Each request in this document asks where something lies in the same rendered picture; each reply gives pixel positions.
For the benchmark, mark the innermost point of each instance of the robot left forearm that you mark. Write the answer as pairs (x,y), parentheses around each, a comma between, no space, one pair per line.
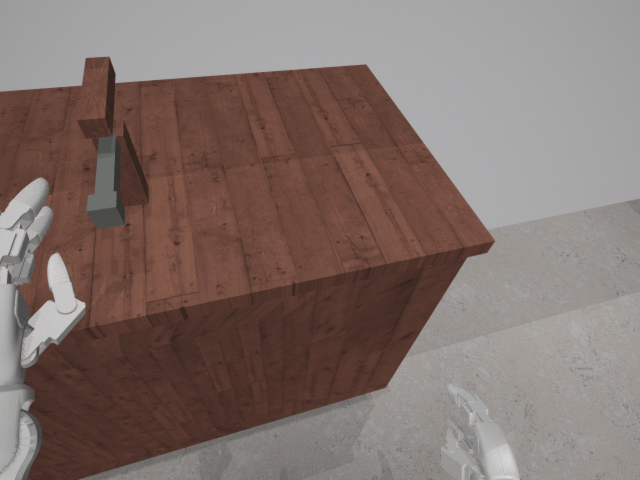
(20,432)

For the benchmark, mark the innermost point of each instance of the tap lever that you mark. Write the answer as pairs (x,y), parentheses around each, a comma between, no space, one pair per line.
(104,207)

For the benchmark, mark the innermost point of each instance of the robot left hand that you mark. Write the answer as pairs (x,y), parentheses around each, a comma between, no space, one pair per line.
(23,226)

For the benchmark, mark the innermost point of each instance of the robot right hand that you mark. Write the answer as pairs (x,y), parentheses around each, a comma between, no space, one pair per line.
(486,453)

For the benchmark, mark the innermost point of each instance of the counter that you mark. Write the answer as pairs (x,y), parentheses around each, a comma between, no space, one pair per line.
(287,237)

